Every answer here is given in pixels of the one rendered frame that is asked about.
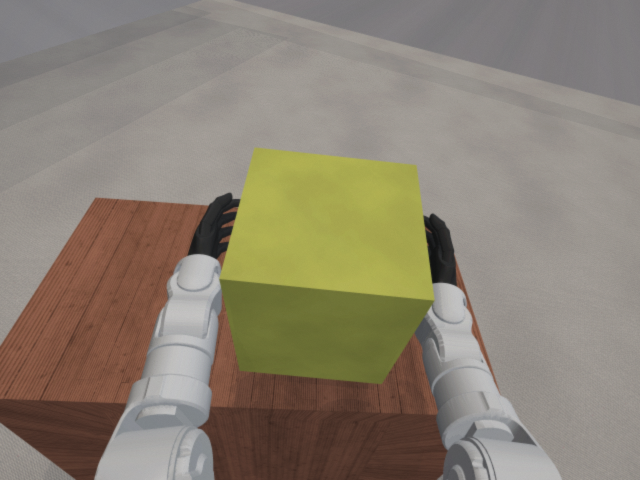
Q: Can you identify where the right robot forearm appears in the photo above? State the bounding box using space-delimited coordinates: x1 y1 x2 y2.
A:
414 283 562 480

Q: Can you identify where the left robot forearm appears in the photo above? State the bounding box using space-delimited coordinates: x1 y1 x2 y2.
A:
94 254 222 480

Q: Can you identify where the pedestal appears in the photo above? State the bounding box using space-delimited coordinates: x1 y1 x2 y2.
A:
0 198 501 480

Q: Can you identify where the robot left upper arm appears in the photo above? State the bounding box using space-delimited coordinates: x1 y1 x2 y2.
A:
96 425 214 480

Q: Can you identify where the left robot hand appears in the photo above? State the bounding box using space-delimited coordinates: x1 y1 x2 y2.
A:
187 193 241 259

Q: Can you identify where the carton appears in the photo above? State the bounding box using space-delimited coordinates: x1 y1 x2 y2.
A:
219 147 435 384

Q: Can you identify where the robot right upper arm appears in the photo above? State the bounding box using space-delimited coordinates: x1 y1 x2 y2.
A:
443 436 561 480

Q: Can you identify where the right robot hand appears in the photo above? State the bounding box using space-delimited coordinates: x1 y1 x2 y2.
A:
423 213 457 287

